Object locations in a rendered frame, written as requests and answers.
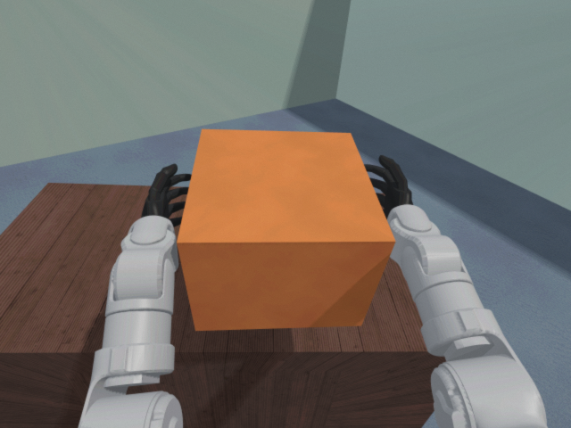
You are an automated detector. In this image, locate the pedestal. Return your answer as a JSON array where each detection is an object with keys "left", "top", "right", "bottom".
[{"left": 0, "top": 183, "right": 446, "bottom": 428}]

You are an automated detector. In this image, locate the robot right upper arm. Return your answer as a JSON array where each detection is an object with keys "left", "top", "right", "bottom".
[{"left": 431, "top": 354, "right": 548, "bottom": 428}]

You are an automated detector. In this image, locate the robot left forearm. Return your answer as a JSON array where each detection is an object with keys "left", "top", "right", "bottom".
[{"left": 78, "top": 216, "right": 178, "bottom": 428}]

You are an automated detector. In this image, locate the robot right hand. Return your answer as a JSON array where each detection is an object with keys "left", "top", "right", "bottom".
[{"left": 364, "top": 155, "right": 413, "bottom": 219}]

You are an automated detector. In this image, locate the robot left upper arm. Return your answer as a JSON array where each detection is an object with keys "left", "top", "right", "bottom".
[{"left": 80, "top": 391, "right": 183, "bottom": 428}]

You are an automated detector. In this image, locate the robot left hand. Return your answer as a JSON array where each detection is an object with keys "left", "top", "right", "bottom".
[{"left": 141, "top": 164, "right": 192, "bottom": 227}]

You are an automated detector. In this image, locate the carton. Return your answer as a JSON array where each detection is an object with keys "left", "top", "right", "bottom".
[{"left": 177, "top": 129, "right": 395, "bottom": 331}]

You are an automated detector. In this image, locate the robot right forearm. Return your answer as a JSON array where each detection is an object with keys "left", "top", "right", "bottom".
[{"left": 387, "top": 204, "right": 547, "bottom": 425}]

